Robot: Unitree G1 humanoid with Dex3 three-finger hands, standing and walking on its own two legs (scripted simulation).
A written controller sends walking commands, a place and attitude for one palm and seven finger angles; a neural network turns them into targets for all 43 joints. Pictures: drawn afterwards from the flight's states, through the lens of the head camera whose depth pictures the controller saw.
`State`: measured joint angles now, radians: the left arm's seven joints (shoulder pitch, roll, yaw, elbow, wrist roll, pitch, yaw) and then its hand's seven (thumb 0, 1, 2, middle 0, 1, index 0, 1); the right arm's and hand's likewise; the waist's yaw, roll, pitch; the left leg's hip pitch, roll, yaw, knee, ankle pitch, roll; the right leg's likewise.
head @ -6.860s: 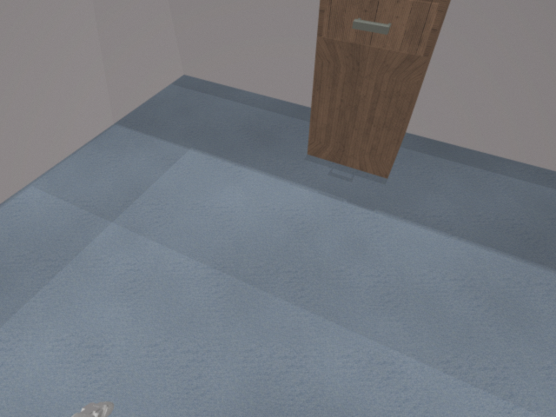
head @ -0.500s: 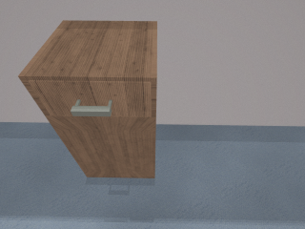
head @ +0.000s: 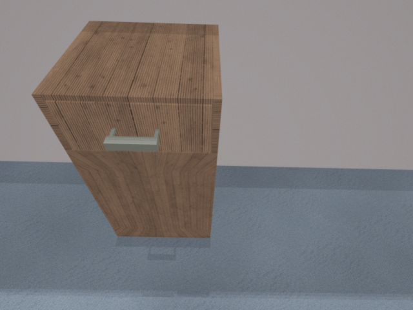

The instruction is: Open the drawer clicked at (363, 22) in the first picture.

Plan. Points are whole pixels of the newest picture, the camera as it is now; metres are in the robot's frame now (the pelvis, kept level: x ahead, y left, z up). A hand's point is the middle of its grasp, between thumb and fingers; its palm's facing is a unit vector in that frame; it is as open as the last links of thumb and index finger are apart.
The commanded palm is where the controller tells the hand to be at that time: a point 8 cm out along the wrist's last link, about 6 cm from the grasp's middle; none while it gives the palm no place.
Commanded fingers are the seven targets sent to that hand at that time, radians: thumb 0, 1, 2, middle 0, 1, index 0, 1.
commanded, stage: raise the hand with hooked fingers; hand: left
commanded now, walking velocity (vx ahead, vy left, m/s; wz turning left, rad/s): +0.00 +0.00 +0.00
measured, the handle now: (133, 137) +0.53 +0.24 -0.02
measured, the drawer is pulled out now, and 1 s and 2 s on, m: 0.00 0.00 0.00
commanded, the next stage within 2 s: move the hooked fingers above the handle in 1.98 s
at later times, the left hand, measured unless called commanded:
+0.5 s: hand (103, 305) +0.14 +0.20 -0.06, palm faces -0.06 -0.10 -0.99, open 8.6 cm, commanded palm +0.14 +0.22 +0.00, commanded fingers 0.00 0.39 0.68 -0.24 -0.63 -0.24 -0.63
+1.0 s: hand (94, 252) +0.21 +0.22 +0.02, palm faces +0.03 -0.07 -1.00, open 11.5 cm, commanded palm +0.19 +0.22 +0.07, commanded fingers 0.00 -0.20 0.43 -0.28 -1.00 -0.28 -1.00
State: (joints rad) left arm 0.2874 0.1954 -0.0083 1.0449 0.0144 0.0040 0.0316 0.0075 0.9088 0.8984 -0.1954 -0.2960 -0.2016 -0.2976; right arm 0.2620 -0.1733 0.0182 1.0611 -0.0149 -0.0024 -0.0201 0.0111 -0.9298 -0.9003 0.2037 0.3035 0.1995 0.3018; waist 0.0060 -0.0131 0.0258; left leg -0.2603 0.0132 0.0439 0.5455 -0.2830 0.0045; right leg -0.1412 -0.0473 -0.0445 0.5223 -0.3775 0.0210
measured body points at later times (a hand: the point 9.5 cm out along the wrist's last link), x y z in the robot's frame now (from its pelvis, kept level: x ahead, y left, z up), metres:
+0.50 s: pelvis -0.04 -0.04 -0.04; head +0.00 -0.06 +0.41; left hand +0.14 +0.20 +0.00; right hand +0.20 -0.27 -0.12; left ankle +0.00 +0.12 -0.73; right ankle -0.06 -0.13 -0.73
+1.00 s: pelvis -0.02 -0.03 -0.02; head +0.01 -0.07 +0.42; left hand +0.20 +0.22 +0.07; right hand +0.15 -0.27 -0.15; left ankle +0.00 +0.12 -0.73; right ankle -0.06 -0.13 -0.73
